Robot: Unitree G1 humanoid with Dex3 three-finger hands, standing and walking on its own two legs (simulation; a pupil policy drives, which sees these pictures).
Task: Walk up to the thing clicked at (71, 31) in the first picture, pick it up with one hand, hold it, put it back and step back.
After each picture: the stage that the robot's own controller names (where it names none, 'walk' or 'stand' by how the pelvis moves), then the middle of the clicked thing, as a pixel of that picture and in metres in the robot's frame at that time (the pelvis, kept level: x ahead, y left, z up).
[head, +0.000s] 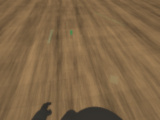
stand; (71, 32) +2.01 +0.62 -0.72
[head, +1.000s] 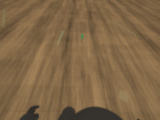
walk; (82, 36) +1.93 +0.25 -0.70
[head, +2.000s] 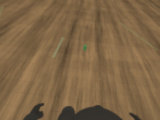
walk; (84, 47) +1.35 +0.12 -0.71
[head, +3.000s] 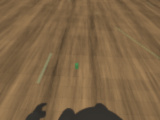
walk; (76, 66) +0.86 +0.21 -0.71
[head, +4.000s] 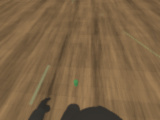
walk; (75, 82) +0.52 +0.20 -0.69
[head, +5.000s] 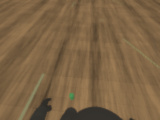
stand; (71, 96) +0.34 +0.20 -0.71
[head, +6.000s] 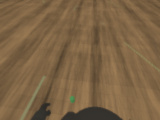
stand; (72, 99) +0.33 +0.19 -0.72
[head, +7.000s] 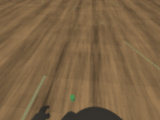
stand; (72, 98) +0.35 +0.20 -0.73
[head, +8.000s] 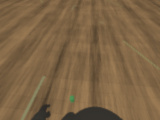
stand; (72, 98) +0.33 +0.20 -0.73
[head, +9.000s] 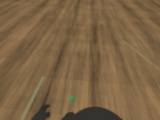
stand; (71, 98) +0.33 +0.20 -0.73
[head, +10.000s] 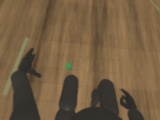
go down; (68, 66) +0.41 +0.20 -0.43
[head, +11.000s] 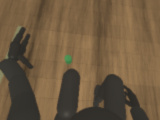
go down; (68, 59) +0.43 +0.20 -0.32
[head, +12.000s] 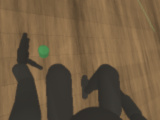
close in; (43, 52) +0.42 +0.24 -0.23
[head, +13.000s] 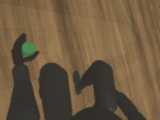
close; (28, 50) +0.42 +0.26 -0.23
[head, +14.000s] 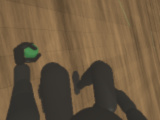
lift; (30, 52) +0.40 +0.24 -0.23
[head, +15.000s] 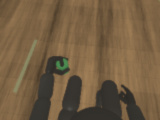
lift; (63, 67) +0.33 +0.20 -0.04
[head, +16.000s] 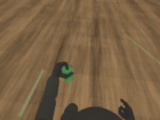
hold; (67, 74) +0.32 +0.17 +0.00
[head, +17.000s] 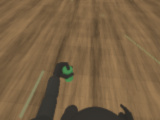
hold; (68, 74) +0.32 +0.17 -0.01
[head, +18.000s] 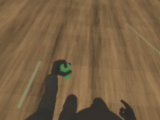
crouch; (66, 71) +0.34 +0.18 -0.05
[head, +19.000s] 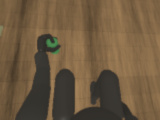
lower; (53, 46) +0.47 +0.22 -0.10
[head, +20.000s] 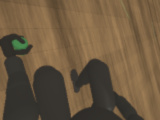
lower; (21, 47) +0.44 +0.26 -0.23
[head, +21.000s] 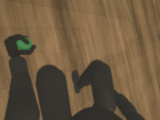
lower; (25, 46) +0.44 +0.26 -0.23
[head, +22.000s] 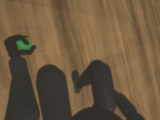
lower; (25, 46) +0.43 +0.26 -0.23
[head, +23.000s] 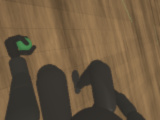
lower; (25, 47) +0.43 +0.26 -0.23
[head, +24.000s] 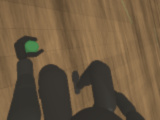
open; (31, 49) +0.43 +0.24 -0.24
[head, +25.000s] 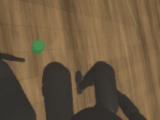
stand; (37, 47) +0.42 +0.23 -0.23
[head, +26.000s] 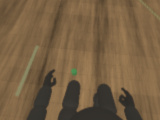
walk; (74, 72) +0.41 +0.16 -0.50
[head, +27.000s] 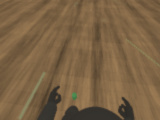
stand; (74, 96) +0.36 +0.15 -0.67
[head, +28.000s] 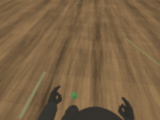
stand; (74, 95) +0.37 +0.16 -0.67
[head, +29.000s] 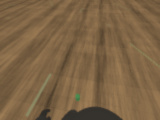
stand; (77, 97) +0.38 +0.15 -0.72
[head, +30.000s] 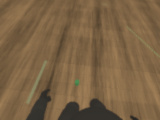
walk; (76, 82) +0.43 +0.11 -0.71
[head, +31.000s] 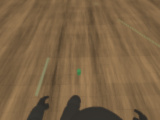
walk; (78, 72) +0.63 +0.17 -0.69
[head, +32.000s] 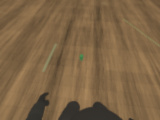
walk; (81, 57) +0.94 +0.17 -0.70
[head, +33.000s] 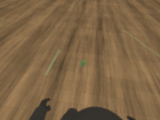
stand; (83, 63) +0.97 +0.15 -0.71
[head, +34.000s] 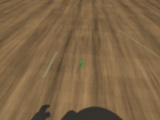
stand; (80, 63) +0.99 +0.19 -0.73
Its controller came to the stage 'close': yes
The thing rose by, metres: 0.72
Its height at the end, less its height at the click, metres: +0.00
